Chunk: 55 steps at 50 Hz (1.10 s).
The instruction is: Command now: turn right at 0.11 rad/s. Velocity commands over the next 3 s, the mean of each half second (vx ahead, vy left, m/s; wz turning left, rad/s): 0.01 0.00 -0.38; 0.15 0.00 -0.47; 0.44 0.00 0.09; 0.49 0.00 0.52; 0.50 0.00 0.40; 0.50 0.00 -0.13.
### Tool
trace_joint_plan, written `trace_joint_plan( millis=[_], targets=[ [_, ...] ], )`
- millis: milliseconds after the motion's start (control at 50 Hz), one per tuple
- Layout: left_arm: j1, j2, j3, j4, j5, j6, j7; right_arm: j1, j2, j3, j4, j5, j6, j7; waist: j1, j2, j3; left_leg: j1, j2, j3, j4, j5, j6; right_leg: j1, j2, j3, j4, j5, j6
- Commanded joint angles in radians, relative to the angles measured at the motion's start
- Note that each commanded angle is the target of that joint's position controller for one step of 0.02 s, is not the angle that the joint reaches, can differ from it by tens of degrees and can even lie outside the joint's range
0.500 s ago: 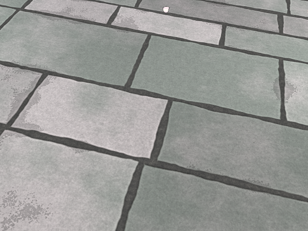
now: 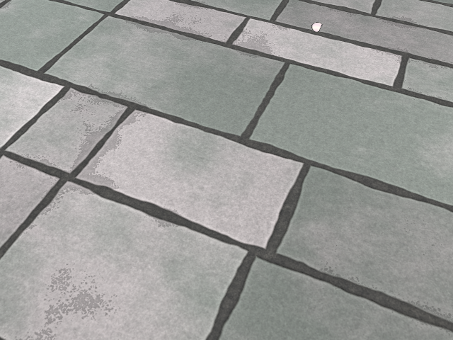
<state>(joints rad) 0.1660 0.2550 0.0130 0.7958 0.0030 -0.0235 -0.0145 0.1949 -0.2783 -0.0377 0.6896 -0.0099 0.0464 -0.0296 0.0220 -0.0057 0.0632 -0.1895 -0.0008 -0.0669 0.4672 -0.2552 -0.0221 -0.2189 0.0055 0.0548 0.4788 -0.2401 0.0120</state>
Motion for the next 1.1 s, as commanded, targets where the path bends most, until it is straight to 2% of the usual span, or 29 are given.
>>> trace_joint_plan(
  millis=[20,60,100,140,180,200,240,300,320,340,360,380,420,440,480,540,680,740,780,840,860,880,900,920,940,960,980,1020,1100],
  targets=[
    [-0.058,0.168,0.037,-0.063,-0.007,-0.019,-0.003,0.0,-0.147,-0.045,-0.07,-0.013,-0.016,0.0,-0.038,0.072,-0.092,0.116,0.087,-0.058,-0.051,0.134,0.078,-0.086,-0.016,0.031,-0.013,0.058,-0.007],
    [-0.059,0.163,0.04,-0.075,-0.019,-0.005,0.008,0.028,-0.176,-0.056,-0.062,-0.007,-0.022,-0.008,-0.043,0.116,-0.064,0.09,0.115,-0.081,-0.067,0.139,0.089,-0.132,-0.001,0.026,0.067,0.11,-0.005],
    [-0.034,0.163,0.048,-0.081,-0.025,0.007,0.013,0.053,-0.185,-0.063,-0.06,-0.002,-0.023,-0.019,-0.04,0.162,-0.05,0.075,0.195,-0.125,-0.08,0.238,0.139,-0.177,0.006,0.006,0.16,0.063,0.005],
    [-0.015,0.152,0.055,-0.088,-0.022,0.018,0.01,0.028,-0.174,-0.062,-0.074,0.0,-0.023,-0.029,-0.034,0.207,-0.055,0.055,0.288,-0.176,-0.091,0.345,0.203,-0.209,0.002,-0.028,0.294,-0.162,0.007],
    [-0.026,0.145,0.062,-0.106,-0.026,0.03,0.001,0.004,-0.176,-0.062,-0.086,-0.002,-0.029,-0.033,-0.041,0.183,-0.042,0.057,0.359,-0.195,-0.098,0.468,0.254,-0.276,-0.033,-0.032,0.448,-0.361,0.011],
    [-0.025,0.137,0.062,-0.111,-0.027,0.037,-0.003,-0.015,-0.185,-0.067,-0.085,0.003,-0.032,-0.032,-0.034,0.151,-0.041,0.057,0.355,-0.163,-0.091,0.493,0.247,-0.276,-0.051,-0.035,0.44,-0.348,0.013],
    [-0.006,0.132,0.06,-0.112,-0.028,0.046,-0.012,-0.06,-0.202,-0.075,-0.088,0.015,-0.031,-0.029,-0.024,0.141,-0.064,0.039,0.32,-0.083,-0.063,0.519,0.213,-0.203,-0.054,-0.069,0.357,-0.241,0.016],
    [0.08,0.147,0.075,-0.101,-0.027,0.051,-0.026,-0.082,-0.185,-0.072,-0.08,0.034,-0.02,-0.027,0.017,0.122,-0.109,-0.005,0.257,0.03,0.067,0.413,0.145,-0.018,0.009,-0.139,0.103,-0.003,-0.014],
    [0.1,0.183,0.091,-0.106,-0.018,0.049,-0.018,-0.015,-0.153,-0.065,-0.058,0.031,-0.024,-0.021,0.014,0.014,-0.117,-0.072,0.192,0.106,0.218,0.237,0.08,0.078,0.002,-0.054,-0.022,0.16,-0.047],
    [0.109,0.337,0.125,-0.141,-0.014,0.043,0.003,-0.001,-0.08,-0.04,-0.099,-0.024,-0.027,-0.017,-0.021,-0.315,-0.117,-0.362,0.048,0.178,0.545,-0.323,-0.043,0.227,-0.281,0.389,-0.096,0.573,-0.188],
    [0.137,0.319,0.108,-0.16,0.026,0.022,-0.009,-0.084,-0.101,-0.043,-0.124,-0.007,-0.032,-0.024,0.043,-0.245,-0.193,-0.418,-0.03,0.003,0.714,-0.486,-0.044,0.183,-0.396,0.57,-0.146,0.587,-0.363],
    [0.102,0.291,0.099,-0.168,0.029,0.001,-0.016,-0.091,-0.139,-0.054,-0.116,0.014,-0.03,-0.028,0.03,-0.14,-0.154,-0.445,-0.005,-0.033,0.788,-0.434,-0.034,0.17,-0.371,0.494,-0.146,0.529,-0.364],
    [0.032,0.251,0.091,-0.172,-0.008,-0.005,-0.002,-0.078,-0.16,-0.068,-0.084,0.007,-0.028,-0.037,-0.001,-0.046,-0.11,-0.462,0.033,-0.041,0.743,-0.271,-0.026,0.154,-0.277,0.366,-0.129,0.392,-0.268],
    [0.012,0.241,0.085,-0.175,-0.02,0.001,0.007,-0.072,-0.165,-0.073,-0.079,0.004,-0.028,-0.039,-0.013,-0.056,-0.107,-0.425,0.038,-0.045,0.705,-0.217,-0.033,0.127,-0.241,0.324,-0.134,0.388,-0.245],
    [0.022,0.229,0.079,-0.181,-0.016,0.011,0.021,-0.055,-0.139,-0.069,-0.072,0.011,-0.031,-0.029,-0.018,-0.088,-0.132,-0.385,0.014,-0.034,0.697,-0.146,-0.051,0.132,-0.207,0.299,-0.142,0.414,-0.237],
    [0.034,0.23,0.082,-0.188,-0.017,0.019,0.033,-0.063,-0.12,-0.064,-0.068,0.012,-0.034,-0.026,-0.009,-0.081,-0.138,-0.391,-0.002,-0.035,0.601,-0.111,-0.07,0.165,-0.192,0.299,-0.147,0.393,-0.242],
    [0.02,0.243,0.092,-0.206,-0.013,0.043,0.046,-0.105,-0.115,-0.063,-0.069,0.016,-0.052,-0.016,0.008,-0.127,-0.099,-0.317,-0.021,-0.054,0.361,-0.094,-0.088,0.09,-0.158,0.388,-0.157,0.149,-0.239],
    [0.024,0.241,0.094,-0.21,-0.018,0.046,0.042,-0.113,-0.122,-0.063,-0.074,0.024,-0.072,0.0,0.02,-0.15,-0.104,-0.255,-0.031,-0.041,0.257,-0.1,-0.066,0.046,-0.137,0.457,-0.195,-0.186,-0.246],
    [0.022,0.24,0.093,-0.211,-0.02,0.046,0.038,-0.114,-0.125,-0.063,-0.079,0.031,-0.092,0.011,0.018,-0.166,-0.088,-0.198,-0.04,-0.032,0.179,-0.123,-0.043,0.013,-0.128,0.497,-0.201,-0.28,-0.243],
    [0.005,0.206,0.077,-0.208,-0.023,0.046,0.036,-0.022,-0.107,-0.062,-0.04,0.036,-0.123,0.028,-0.035,-0.139,-0.087,0.006,-0.027,0.011,-0.056,0.019,0.009,-0.068,-0.088,0.482,-0.152,-0.335,-0.202],
    [0.019,0.168,0.063,-0.205,-0.018,0.041,0.037,0.013,-0.108,-0.063,-0.027,0.027,-0.13,0.027,-0.051,-0.101,-0.096,0.116,0.009,-0.003,-0.117,0.042,0.031,-0.133,-0.051,0.442,-0.094,-0.359,-0.163],
    [0.042,0.098,0.039,-0.201,-0.009,0.033,0.034,0.085,-0.137,-0.064,-0.019,0.008,-0.136,0.023,-0.065,0.031,-0.14,0.249,0.17,-0.179,-0.17,-0.084,0.083,-0.24,0.029,0.328,0.137,-0.401,-0.102],
    [0.013,0.099,0.041,-0.246,-0.025,0.017,0.036,0.154,-0.248,-0.087,0.005,-0.026,-0.138,0.032,-0.065,0.203,-0.076,0.248,0.329,-0.522,-0.283,-0.37,0.219,-0.455,0.155,0.16,0.338,-0.392,-0.064],
    [-0.016,0.178,0.063,-0.251,-0.029,0.002,0.041,0.116,-0.232,-0.09,0.007,-0.017,-0.147,0.038,-0.055,0.185,0.03,0.163,0.393,-0.617,-0.315,-0.502,0.283,-0.557,0.062,0.159,0.481,-0.33,-0.048],
    [-0.002,0.213,0.075,-0.228,-0.029,-0.004,0.038,0.085,-0.175,-0.072,0.002,0.006,-0.148,0.03,-0.043,0.157,0.068,0.15,0.35,-0.538,-0.32,-0.478,0.264,-0.578,0.038,0.161,0.524,-0.245,-0.037],
    [0.023,0.204,0.077,-0.203,-0.021,-0.006,0.033,0.076,-0.149,-0.063,0.0,0.016,-0.147,0.024,-0.035,0.148,0.056,0.18,0.299,-0.452,-0.316,-0.408,0.229,-0.583,0.025,0.139,0.544,-0.188,-0.023],
    [0.017,0.193,0.075,-0.202,-0.014,-0.013,0.026,0.086,-0.142,-0.058,0.007,0.022,-0.144,0.02,-0.043,0.141,0.052,0.204,0.274,-0.394,-0.317,-0.335,0.212,-0.6,0.01,0.119,0.545,-0.131,-0.012],
    [-0.028,0.149,0.063,-0.211,-0.009,-0.032,0.011,0.124,-0.14,-0.051,0.018,0.017,-0.146,0.015,-0.065,0.128,0.038,0.196,0.232,-0.279,-0.333,-0.165,0.202,-0.583,-0.024,0.051,0.531,-0.017,0.003],
    [-0.131,0.084,0.038,-0.245,-0.013,-0.051,-0.003,0.173,-0.154,-0.049,0.038,0.022,-0.137,0.016,-0.112,0.135,0.035,0.149,0.192,-0.14,-0.347,0.036,0.206,-0.492,-0.053,-0.04,0.322,0.097,0.029]
  ],
)
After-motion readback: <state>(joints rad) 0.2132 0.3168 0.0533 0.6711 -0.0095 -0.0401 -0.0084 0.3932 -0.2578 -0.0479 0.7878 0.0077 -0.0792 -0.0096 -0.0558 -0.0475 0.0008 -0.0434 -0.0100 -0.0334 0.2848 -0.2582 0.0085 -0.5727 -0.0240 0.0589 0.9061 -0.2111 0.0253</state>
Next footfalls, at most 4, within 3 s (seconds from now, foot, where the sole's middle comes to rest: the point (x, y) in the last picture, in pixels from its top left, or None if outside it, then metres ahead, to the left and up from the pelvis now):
0.88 left None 0.13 0.08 -0.78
1.30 right None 0.22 -0.30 -0.78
1.82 left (301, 299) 0.60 -0.19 -0.78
2.28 right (363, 232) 0.84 -0.42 -0.78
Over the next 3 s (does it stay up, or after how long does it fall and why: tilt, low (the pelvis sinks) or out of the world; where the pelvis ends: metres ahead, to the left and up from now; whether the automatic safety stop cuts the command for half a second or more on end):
stays up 1.04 -0.25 0.00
